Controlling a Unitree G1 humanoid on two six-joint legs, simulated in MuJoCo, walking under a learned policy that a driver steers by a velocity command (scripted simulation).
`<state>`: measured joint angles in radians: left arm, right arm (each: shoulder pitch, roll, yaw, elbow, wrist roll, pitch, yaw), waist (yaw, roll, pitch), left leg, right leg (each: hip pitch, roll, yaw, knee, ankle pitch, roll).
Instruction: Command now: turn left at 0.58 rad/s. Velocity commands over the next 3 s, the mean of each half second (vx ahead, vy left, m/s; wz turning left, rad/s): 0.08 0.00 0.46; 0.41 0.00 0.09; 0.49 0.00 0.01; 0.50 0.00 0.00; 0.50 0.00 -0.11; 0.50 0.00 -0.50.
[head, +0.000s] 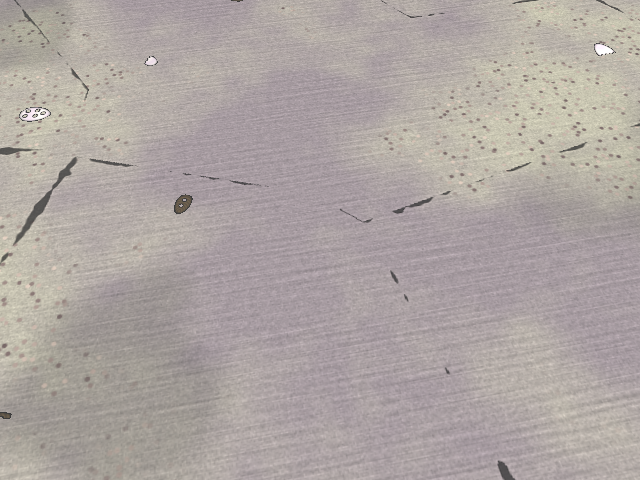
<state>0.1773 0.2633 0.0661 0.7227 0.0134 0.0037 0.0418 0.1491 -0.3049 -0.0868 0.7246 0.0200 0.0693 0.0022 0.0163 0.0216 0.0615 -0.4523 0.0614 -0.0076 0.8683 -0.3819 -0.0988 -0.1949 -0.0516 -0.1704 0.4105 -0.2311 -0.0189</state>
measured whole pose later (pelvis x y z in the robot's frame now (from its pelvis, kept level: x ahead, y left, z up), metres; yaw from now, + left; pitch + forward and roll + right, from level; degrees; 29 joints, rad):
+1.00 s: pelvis +0.24 +0.06 -0.01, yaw +14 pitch +3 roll -1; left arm 0.43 0.28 0.04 0.81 -0.02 -0.07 0.00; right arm 0.07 -0.28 -0.03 0.65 0.02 -0.08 0.05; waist 0.10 0.04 0.03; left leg -0.63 0.05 0.00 0.59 0.00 0.00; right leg 0.06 0.01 -0.01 0.22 -0.33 -0.01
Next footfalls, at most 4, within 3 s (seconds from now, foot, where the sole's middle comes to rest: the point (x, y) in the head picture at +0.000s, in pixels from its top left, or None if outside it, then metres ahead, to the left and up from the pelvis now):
0.10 left None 0.04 0.14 -0.78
0.64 right None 0.17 -0.07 -0.78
1.10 left None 0.44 0.25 -0.78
1.62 right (307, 329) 0.79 0.09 -0.78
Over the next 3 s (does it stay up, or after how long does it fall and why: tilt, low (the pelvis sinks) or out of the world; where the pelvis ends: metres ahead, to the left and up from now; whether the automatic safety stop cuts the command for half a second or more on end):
stays up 1.33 0.29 0.00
